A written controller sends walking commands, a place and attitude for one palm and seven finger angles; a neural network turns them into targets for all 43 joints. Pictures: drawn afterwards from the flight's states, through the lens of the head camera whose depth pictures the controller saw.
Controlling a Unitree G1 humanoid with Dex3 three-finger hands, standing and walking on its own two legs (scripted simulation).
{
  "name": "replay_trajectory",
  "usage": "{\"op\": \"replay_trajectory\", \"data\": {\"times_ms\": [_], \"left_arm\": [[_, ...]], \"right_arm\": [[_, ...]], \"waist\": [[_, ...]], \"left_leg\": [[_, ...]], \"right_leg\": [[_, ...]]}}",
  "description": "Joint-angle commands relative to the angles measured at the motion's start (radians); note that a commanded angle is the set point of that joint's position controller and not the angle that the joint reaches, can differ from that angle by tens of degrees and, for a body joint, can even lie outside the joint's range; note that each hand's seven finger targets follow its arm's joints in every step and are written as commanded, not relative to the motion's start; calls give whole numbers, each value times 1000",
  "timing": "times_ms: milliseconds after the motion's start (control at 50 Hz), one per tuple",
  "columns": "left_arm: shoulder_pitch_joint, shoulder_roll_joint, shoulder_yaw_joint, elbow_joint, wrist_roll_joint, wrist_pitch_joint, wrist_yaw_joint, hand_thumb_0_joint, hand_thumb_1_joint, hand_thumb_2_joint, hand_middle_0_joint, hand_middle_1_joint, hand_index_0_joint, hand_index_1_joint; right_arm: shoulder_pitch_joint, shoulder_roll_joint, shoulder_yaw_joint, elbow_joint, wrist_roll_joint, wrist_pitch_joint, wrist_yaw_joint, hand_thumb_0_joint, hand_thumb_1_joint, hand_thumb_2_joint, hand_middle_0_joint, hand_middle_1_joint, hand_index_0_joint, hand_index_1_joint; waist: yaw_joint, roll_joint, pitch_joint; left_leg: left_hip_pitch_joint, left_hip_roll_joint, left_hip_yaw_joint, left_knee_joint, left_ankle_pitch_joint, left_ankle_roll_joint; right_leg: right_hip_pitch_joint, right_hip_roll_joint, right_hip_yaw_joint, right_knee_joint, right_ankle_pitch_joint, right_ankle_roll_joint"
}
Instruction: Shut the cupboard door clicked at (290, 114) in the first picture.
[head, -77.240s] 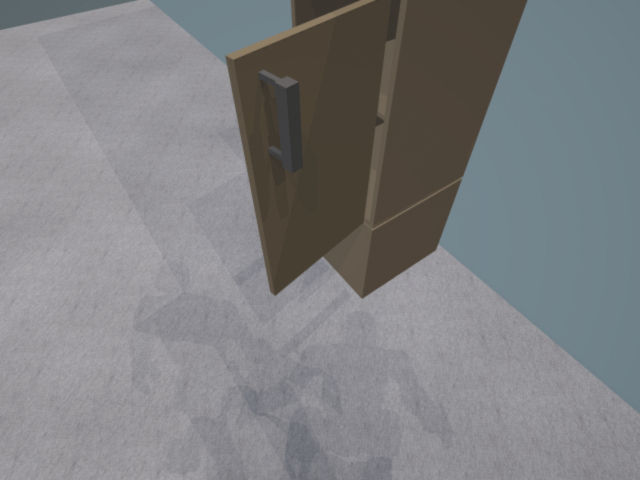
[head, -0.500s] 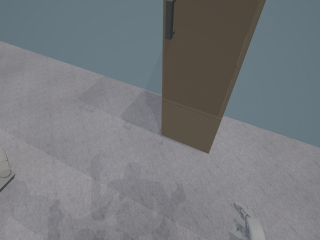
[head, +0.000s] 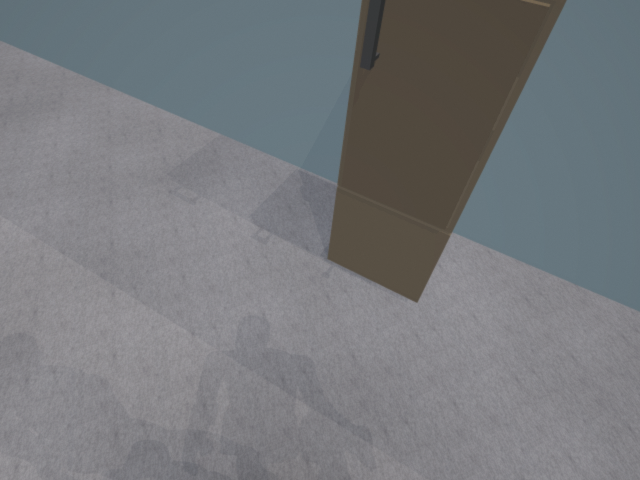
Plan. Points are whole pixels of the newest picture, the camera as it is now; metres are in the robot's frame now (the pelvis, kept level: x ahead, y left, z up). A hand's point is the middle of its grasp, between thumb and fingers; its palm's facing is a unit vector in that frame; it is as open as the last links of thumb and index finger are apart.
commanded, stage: let the arm hang, fingers relaxed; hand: left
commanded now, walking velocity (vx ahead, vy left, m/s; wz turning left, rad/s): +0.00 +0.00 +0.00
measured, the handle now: (376, 28) +0.95 -0.07 +0.15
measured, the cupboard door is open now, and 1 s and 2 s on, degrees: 0 0 0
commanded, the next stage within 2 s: look to check the result in 0.70 s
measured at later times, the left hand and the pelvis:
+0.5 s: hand out of the picture -0.04 +0.16 -0.17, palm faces +0.01 -0.99 -0.16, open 7.4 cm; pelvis +0.00 +0.00 +0.00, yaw -2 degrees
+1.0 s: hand out of the picture -0.02 +0.16 -0.17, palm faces +0.02 -0.98 -0.19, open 7.4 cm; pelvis +0.01 -0.01 +0.01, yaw -2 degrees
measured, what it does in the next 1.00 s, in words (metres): stands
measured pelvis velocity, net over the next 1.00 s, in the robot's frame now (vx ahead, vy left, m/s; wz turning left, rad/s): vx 0.01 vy -0.01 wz -0.03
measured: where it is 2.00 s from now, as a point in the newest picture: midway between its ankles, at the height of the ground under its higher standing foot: outside the picture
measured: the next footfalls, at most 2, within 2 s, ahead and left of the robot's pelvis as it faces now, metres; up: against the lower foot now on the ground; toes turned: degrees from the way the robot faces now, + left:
none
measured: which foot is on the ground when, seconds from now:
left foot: down 0.00-1.00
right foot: down 0.00-1.00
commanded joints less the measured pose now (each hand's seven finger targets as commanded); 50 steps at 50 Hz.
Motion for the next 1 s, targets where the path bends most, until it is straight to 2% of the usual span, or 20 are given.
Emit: {"op": "replay_trajectory", "data": {"times_ms": [0,120,200,260,340,380,420,460,660,820,920,980], "left_arm": [[57,98,22,30,4,-40,11,0,900,900,-200,-300,-200,-300],[84,67,13,129,6,-47,18,0,900,900,-200,-300,-200,-300],[101,51,10,165,6,-47,23,0,900,900,-200,-300,-200,-300],[116,41,13,179,6,-47,26,0,900,900,-200,-300,-200,-300],[125,35,14,190,8,-47,29,0,900,900,-200,-300,-200,-300],[121,20,15,194,6,-49,30,0,900,900,-200,-300,-200,-300],[117,15,17,193,6,-48,30,0,900,900,-200,-300,-200,-300],[112,12,18,193,6,-51,31,0,900,900,-200,-300,-200,-300],[93,-6,25,190,3,-54,33,0,900,900,-200,-300,-200,-300],[88,-11,24,193,2,-58,35,0,900,900,-200,-300,-200,-300],[89,-7,22,196,2,-56,34,0,900,900,-200,-300,-200,-300],[89,-2,22,195,2,-58,35,0,900,900,-200,-300,-200,-300]], "right_arm": [[-21,-125,-48,-31,10,-24,-19,0,-900,-900,200,300,200,300],[49,-96,-54,48,15,-18,-25,0,-900,-900,200,300,200,300],[70,-74,-52,87,15,-15,-24,0,-900,-900,200,300,200,300],[74,-56,-51,107,14,-17,-24,0,-900,-900,200,300,200,300],[82,-41,-49,122,15,-14,-24,0,-900,-900,200,300,200,300],[85,-19,-48,131,12,-16,-25,0,-900,-900,200,300,200,300],[89,-13,-47,135,11,-18,-26,0,-900,-900,200,300,200,300],[91,-9,-46,137,12,-20,-27,0,-900,-900,200,300,200,300],[108,1,-45,139,11,-30,-34,0,-900,-900,200,300,200,300],[103,1,-45,142,13,-31,-36,0,-900,-900,200,300,200,300],[93,-3,-45,142,13,-29,-36,0,-900,-900,200,300,200,300],[88,-8,-45,140,14,-31,-36,0,-900,-900,200,300,200,300]], "waist": [[7,177,-27],[-5,6,38],[-9,-30,64],[-6,-7,62],[-3,-19,102],[-5,-6,100],[-5,32,103],[-2,31,105],[-1,57,75],[-2,17,65],[-3,28,76],[-3,18,52]], "left_leg": [[81,77,-137,-213,-181,1],[120,80,-114,-211,-157,4],[129,77,-98,-207,-154,4],[122,73,-92,-209,-147,4],[108,65,-77,-197,-138,2],[117,61,-72,-191,-112,1],[109,62,-76,-200,-128,1],[92,60,-70,-195,-107,-1],[103,65,-76,-186,-46,-1],[135,71,-64,-161,26,0],[141,72,-63,-164,24,0],[152,77,-62,-157,61,2]], "right_leg": [[-43,-35,76,-128,-24,-58],[-112,-46,84,-170,-59,-55],[-148,-49,87,-178,-100,-52],[-145,-48,90,-170,-96,-53],[-167,-50,93,-180,-119,-53],[-173,-55,99,-178,-111,-55],[-171,-51,98,-172,-105,-53],[-149,-51,99,-172,-77,-55],[-101,-49,87,-159,-8,-57],[-88,-54,89,-171,35,-56],[-91,-51,90,-174,34,-54],[-69,-52,90,-170,64,-53]]}}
